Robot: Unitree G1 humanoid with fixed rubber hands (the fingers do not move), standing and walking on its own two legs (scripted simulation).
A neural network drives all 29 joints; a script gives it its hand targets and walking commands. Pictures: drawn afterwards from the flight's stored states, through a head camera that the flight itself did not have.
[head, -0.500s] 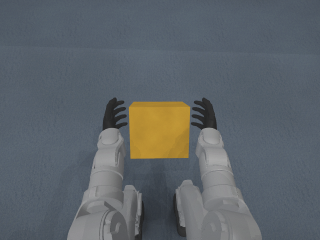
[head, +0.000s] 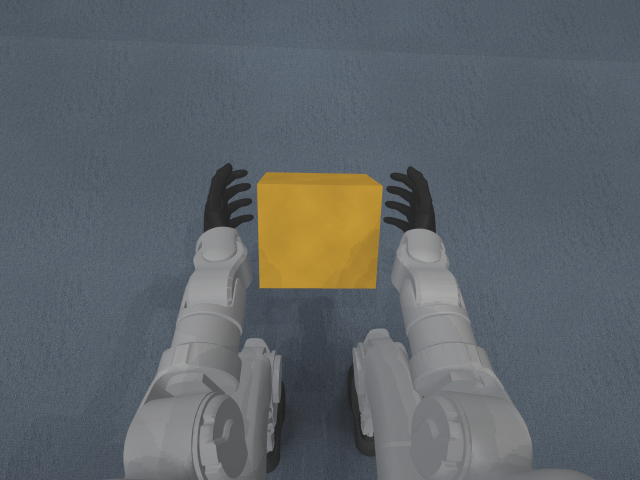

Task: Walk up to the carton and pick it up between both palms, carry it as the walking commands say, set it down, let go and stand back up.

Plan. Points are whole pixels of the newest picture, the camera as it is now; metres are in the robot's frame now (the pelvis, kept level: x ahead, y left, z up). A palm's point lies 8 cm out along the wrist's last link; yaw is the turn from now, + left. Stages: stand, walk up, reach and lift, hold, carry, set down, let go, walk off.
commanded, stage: set down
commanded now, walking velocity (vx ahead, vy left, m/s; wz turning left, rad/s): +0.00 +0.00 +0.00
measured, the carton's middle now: (317, 226) +0.45 -0.01 -0.18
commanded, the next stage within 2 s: none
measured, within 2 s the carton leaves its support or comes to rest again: neither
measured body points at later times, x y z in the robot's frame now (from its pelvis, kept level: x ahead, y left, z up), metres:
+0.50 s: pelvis -0.02 +0.00 -0.07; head +0.23 -0.01 +0.30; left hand +0.45 +0.12 -0.16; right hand +0.44 -0.14 -0.16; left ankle +0.07 +0.11 -0.54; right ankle +0.10 -0.12 -0.54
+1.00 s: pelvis -0.03 +0.00 -0.13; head +0.27 +0.00 +0.21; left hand +0.48 +0.11 -0.25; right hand +0.46 -0.14 -0.25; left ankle +0.07 +0.11 -0.54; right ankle +0.10 -0.12 -0.54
